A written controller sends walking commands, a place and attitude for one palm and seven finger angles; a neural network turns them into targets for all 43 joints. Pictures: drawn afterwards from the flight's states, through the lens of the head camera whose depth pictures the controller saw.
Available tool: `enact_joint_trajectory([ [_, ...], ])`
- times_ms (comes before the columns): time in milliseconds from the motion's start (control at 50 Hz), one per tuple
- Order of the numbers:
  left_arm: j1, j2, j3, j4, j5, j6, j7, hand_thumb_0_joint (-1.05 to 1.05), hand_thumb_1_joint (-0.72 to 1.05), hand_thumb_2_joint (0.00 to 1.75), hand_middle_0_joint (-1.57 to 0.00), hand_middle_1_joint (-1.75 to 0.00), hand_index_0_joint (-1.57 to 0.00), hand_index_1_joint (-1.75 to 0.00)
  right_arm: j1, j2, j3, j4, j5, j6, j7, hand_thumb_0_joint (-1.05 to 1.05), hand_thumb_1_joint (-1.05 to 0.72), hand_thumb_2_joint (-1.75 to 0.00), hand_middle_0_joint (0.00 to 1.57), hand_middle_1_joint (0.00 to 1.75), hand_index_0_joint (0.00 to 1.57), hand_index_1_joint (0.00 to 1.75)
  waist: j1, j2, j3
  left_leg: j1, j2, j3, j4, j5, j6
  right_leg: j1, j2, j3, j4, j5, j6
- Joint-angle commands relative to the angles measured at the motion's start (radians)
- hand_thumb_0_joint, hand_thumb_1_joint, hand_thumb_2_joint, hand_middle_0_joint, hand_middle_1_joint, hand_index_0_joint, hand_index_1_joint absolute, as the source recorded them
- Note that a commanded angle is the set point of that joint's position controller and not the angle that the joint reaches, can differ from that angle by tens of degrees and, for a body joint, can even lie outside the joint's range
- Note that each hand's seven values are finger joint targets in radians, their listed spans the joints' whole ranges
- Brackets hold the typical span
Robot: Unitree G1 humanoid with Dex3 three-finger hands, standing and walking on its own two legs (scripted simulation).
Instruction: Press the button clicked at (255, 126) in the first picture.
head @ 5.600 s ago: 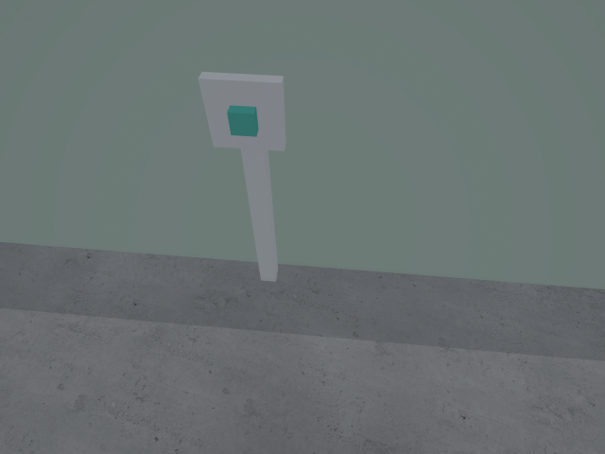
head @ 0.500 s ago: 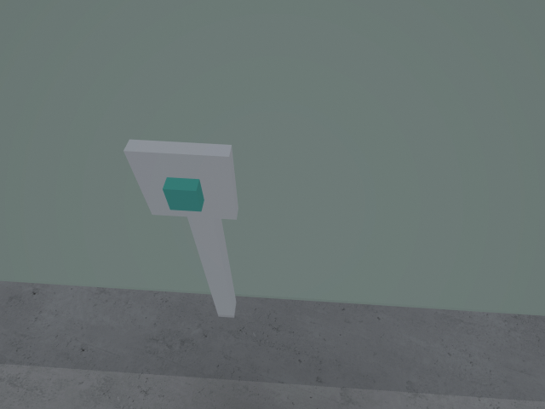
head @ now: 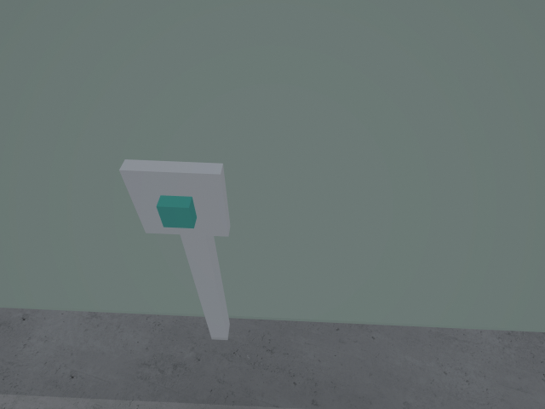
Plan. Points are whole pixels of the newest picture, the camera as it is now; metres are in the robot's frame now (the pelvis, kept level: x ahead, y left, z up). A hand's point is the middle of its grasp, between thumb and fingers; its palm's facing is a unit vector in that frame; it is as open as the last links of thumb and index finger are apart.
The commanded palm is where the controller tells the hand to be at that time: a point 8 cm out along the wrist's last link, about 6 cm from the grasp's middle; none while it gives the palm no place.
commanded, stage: come to a stop and stand still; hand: left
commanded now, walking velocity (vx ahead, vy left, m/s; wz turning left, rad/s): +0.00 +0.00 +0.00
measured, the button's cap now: (178, 210) +0.46 +0.21 +0.00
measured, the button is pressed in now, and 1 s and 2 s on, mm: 0 0 0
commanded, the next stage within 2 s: look again from close up in 0.40 s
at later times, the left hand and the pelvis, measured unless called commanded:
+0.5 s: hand out of the picture +0.05 +0.26 -0.15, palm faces -0.01 -0.95 -0.32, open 7.4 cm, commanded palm none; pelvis -0.01 +0.02 +0.01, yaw +0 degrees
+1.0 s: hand out of the picture +0.03 +0.25 -0.16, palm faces -0.03 -0.96 -0.27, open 7.4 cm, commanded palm none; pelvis -0.01 +0.03 +0.01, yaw -1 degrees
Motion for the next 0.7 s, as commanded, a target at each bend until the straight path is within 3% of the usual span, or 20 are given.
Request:
enact_joint_trajectory([
  [0,-0.039,0.194,0.038,-0.067,0.000,-0.027,0.010,0.00,0.90,0.90,-0.20,-0.30,-0.20,-0.30,-0.073,-0.170,-0.022,-0.074,0.005,-0.034,-0.003,0.00,-0.90,-0.90,0.20,0.30,0.20,0.30,0.015,0.027,-0.032,0.016,0.087,-0.098,-0.106,0.206,0.052,0.009,-0.135,0.131,-0.123,0.222,-0.018],
  [220,-0.102,0.237,0.020,-0.031,0.001,-0.022,-0.001,0.00,0.90,0.90,-0.20,-0.30,-0.20,-0.30,-0.162,-0.227,-0.009,-0.045,0.005,-0.030,0.013,0.00,-0.90,-0.90,0.20,0.30,0.20,0.30,0.014,-0.002,-0.008,0.035,0.093,-0.122,-0.203,0.082,0.048,-0.024,-0.134,0.142,-0.190,0.067,0.001],
  [440,-0.084,0.244,0.011,0.013,0.002,-0.026,-0.001,0.00,0.90,0.90,-0.20,-0.30,-0.20,-0.30,-0.185,-0.232,-0.001,0.000,0.012,-0.034,0.016,0.00,-0.90,-0.90,0.20,0.30,0.20,0.30,0.016,-0.008,-0.041,0.078,0.097,-0.117,-0.222,0.135,0.043,0.003,-0.145,0.143,-0.213,0.117,0.009],
  [680,-0.037,0.215,0.001,0.063,0.002,-0.024,0.005,0.00,0.90,0.90,-0.20,-0.30,-0.20,-0.30,-0.169,-0.210,0.007,0.053,0.018,-0.032,0.013,0.00,-0.90,-0.90,0.20,0.30,0.20,0.30,0.018,0.010,-0.017,0.086,0.100,-0.114,-0.245,0.144,0.040,0.020,-0.146,0.140,-0.235,0.138,0.016],
])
